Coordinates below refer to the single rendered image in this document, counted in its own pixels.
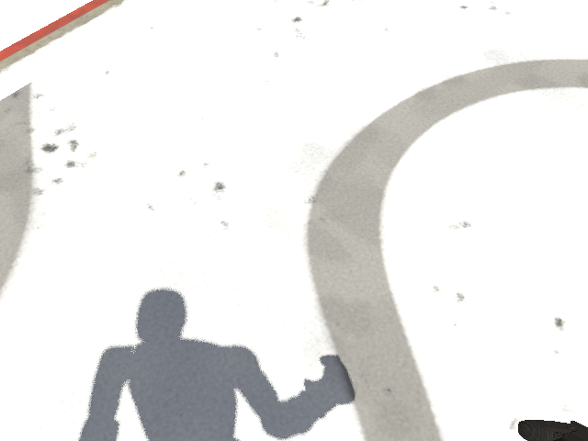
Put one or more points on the right robot hand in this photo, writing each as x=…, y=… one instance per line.
x=540, y=430

